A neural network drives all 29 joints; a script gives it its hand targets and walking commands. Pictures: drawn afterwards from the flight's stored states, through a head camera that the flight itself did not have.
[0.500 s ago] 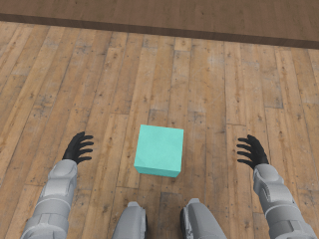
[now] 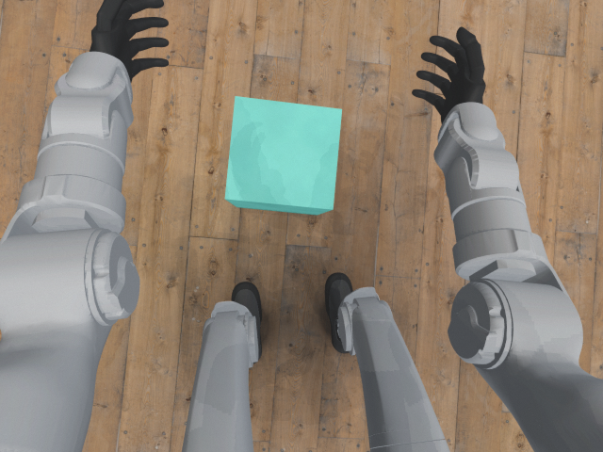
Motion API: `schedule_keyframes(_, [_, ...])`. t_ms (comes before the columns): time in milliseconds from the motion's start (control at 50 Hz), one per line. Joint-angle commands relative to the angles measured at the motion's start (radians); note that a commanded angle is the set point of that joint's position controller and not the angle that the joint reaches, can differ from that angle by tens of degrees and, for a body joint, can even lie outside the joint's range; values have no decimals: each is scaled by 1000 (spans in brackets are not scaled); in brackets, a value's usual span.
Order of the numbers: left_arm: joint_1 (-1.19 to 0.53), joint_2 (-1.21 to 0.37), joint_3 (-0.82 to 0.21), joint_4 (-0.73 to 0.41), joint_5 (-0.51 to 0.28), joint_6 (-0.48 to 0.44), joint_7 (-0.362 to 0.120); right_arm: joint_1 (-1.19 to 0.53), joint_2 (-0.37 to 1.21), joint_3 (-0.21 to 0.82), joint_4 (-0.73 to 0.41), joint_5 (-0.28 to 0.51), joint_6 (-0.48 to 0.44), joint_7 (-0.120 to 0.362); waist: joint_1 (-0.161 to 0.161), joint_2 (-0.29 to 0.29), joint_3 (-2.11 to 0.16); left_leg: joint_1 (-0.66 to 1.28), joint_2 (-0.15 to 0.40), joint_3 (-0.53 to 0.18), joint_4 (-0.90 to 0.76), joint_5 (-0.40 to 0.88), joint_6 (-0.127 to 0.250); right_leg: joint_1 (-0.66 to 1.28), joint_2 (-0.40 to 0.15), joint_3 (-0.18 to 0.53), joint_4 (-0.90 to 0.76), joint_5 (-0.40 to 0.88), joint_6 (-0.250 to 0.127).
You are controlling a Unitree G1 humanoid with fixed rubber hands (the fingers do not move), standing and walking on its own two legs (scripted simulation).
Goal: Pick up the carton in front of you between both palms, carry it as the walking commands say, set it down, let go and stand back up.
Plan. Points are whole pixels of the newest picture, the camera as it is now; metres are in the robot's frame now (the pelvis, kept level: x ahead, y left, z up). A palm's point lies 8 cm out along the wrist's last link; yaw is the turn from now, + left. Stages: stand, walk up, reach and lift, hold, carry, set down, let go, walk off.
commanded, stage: reach and lift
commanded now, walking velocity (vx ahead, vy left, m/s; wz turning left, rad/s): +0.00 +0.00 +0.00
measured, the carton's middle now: (282, 164) +0.51 -0.01 -0.52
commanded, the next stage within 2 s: none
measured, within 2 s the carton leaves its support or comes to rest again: leaves its support in 1.68 s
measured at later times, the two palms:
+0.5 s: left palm (175, 139) +0.53 +0.18 -0.33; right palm (395, 155) +0.48 -0.21 -0.32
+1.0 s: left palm (200, 149) +0.54 +0.16 -0.46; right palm (373, 158) +0.49 -0.21 -0.45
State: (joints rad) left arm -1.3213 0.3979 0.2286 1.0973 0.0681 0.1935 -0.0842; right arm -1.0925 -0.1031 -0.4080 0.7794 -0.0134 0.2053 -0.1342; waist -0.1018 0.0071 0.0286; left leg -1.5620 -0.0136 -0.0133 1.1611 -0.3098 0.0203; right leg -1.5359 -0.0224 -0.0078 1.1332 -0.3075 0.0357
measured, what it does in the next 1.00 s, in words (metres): lowers itself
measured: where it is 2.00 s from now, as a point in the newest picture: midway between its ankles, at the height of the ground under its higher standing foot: (297, 332)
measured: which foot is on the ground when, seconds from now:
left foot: down 0.00-1.00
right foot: down 0.00-1.00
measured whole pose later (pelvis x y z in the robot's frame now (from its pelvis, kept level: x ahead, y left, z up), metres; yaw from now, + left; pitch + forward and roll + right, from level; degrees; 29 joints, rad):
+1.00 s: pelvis -0.03 -0.01 -0.27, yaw -3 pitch +36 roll -3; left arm -1.55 0.51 -0.10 1.22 -0.26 0.04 0.05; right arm -1.43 -0.27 -0.14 1.10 0.31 0.03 -0.19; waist -0.06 -0.06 0.41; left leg -2.29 0.01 -0.04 2.21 -0.56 0.01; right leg -2.26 0.04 0.00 2.17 -0.55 0.06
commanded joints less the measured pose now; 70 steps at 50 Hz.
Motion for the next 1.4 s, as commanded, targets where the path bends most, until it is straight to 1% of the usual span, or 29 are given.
schedule_keyframes(0, [-223,83,34,-101,36,-41,7,-144,-89,-44,-108,-33,-52,16,-11,128,-1028,682,-52,-17,-80,246,-33,313,93,-85,-56,167,26])
schedule_keyframes(60, [-176,30,48,-118,50,-71,18,-100,-68,-60,-97,-50,-94,32,-7,129,-1018,635,-47,-35,-8,370,-31,195,96,-79,-1,238,26])
schedule_keyframes(120, [-110,-11,59,-117,55,-96,35,-46,-57,-64,-67,-57,-131,41,3,128,-1001,542,-42,-52,87,451,-33,66,96,-69,82,275,31])
schedule_keyframes(180, [-56,-25,58,-111,46,-116,54,-9,-56,-57,-35,-52,-158,42,15,122,-992,425,-41,-60,189,479,-35,-42,96,-59,180,284,38])
schedule_keyframes(260, [-63,12,26,-142,-6,-141,82,-41,-81,2,-42,5,-180,28,37,102,-1058,314,-43,-53,326,484,-33,-103,101,-53,311,312,45])
schedule_keyframes(320, [-103,67,-36,-185,-78,-154,104,-75,-124,66,-60,71,-185,3,31,92,-1188,269,-42,-34,427,460,-35,-51,100,-54,423,347,48])
schedule_keyframes(360, [-133,98,-77,-207,-122,-154,112,-91,-145,101,-71,108,-181,-15,24,94,-1243,248,-39,-21,486,418,-37,-38,96,-59,485,335,49])
schedule_keyframes(460, [-252,159,-153,-224,-211,-133,117,-189,-183,161,-98,187,-149,-47,24,126,-1268,189,-26,10,593,241,-39,-60,85,-72,590,200,43])
schedule_keyframes(500, [-301,177,-171,-192,-231,-119,118,-244,-192,173,-80,207,-132,-58,25,128,-1221,132,-17,15,619,139,-35,-71,79,-74,620,121,40])
schedule_keyframes(560, [-371,191,-190,-104,-249,-107,118,-333,-196,178,-17,221,-117,-65,25,116,-1092,19,0,14,650,-15,-28,-103,68,-72,659,0,36])
schedule_keyframes(600, [-404,196,-200,-33,-255,-108,116,-382,-197,177,41,220,-117,-64,25,102,-1007,-43,10,8,674,-82,-23,-128,62,-69,686,-57,33])
schedule_keyframes(640, [-425,203,-208,29,-259,-115,113,-417,-199,176,97,214,-124,-60,27,86,-939,-88,16,0,699,-115,-18,-146,58,-67,714,-85,32])
schedule_keyframes(700, [-458,213,-218,94,-261,-131,111,-463,-209,175,166,204,-141,-53,30,68,-865,-131,23,-15,739,-120,-15,-168,54,-62,762,-86,33])
schedule_keyframes(760, [-503,225,-237,113,-269,-152,114,-506,-228,181,205,208,-162,-48,28,66,-845,-132,28,-26,784,-84,-16,-175,52,-59,813,-48,34])
schedule_keyframes(820, [-549,238,-270,82,-297,-171,126,-540,-254,204,206,236,-184,-51,22,83,-921,-62,28,-27,832,-7,-22,-153,53,-62,859,23,33])
schedule_keyframes(840, [-555,240,-281,61,-305,-176,132,-535,-243,224,199,264,-191,-53,28,87,-961,-33,27,-22,843,20,-23,-129,56,-63,870,52,32])
schedule_keyframes(860, [-565,238,-297,48,-316,-180,135,-533,-235,245,217,290,-194,-52,36,98,-982,-10,26,-20,854,46,-24,-128,57,-61,883,74,29])
schedule_keyframes(900, [-581,237,-319,18,-330,-182,139,-535,-227,266,232,321,-193,-51,42,117,-993,26,26,-20,868,69,-25,-157,62,-62,894,83,27])
schedule_keyframes(920, [-594,235,-320,-2,-330,-180,141,-544,-225,268,226,329,-192,-51,47,123,-980,17,24,-18,870,70,-25,-171,66,-60,894,80,25])
schedule_keyframes(960, [-594,228,-319,-19,-327,-175,141,-539,-221,268,215,331,-193,-52,52,129,-988,49,20,-16,883,113,-27,-173,73,-64,903,110,26])
schedule_keyframes(1020, [-528,198,-314,7,-317,-167,141,-487,-216,263,221,317,-196,-58,47,130,-1010,83,14,-15,891,159,-29,-180,79,-73,905,132,28])
schedule_keyframes(1080, [-469,164,-299,61,-299,-163,133,-449,-211,234,250,279,-198,-55,29,115,-900,-5,12,-27,881,123,-29,-235,78,-75,898,99,30])
schedule_keyframes(1140, [-453,146,-283,77,-285,-167,128,-441,-203,213,252,249,-204,-50,24,98,-844,-71,10,-31,871,96,-28,-249,77,-71,892,88,33])
schedule_keyframes(1200, [-461,144,-271,83,-274,-172,129,-455,-194,206,246,237,-206,-48,31,86,-818,-114,8,-30,861,64,-25,-243,80,-66,887,75,34])
schedule_keyframes(1260, [-493,116,-292,77,-281,-176,128,-493,-158,230,228,251,-205,-45,44,82,-812,-128,7,-25,850,35,-20,-225,84,-61,880,61,33])
schedule_keyframes(1320, [-541,42,-332,68,-297,-178,127,-540,-84,268,223,273,-206,-42,59,75,-815,-119,2,-22,841,14,-15,-199,94,-57,873,50,32])
schedule_keyframes(1360, [-558,18,-328,75,-281,-177,131,-551,-54,261,240,259,-203,-43,61,72,-807,-116,-1,-20,838,-3,-16,-184,102,-58,871,39,32])
schedule_keyframes(1380, [-571,-25,-338,79,-276,-175,125,-560,-21,257,243,246,-202,-41,57,75,-799,-115,-6,-19,836,-11,-16,-176,107,-62,869,32,29])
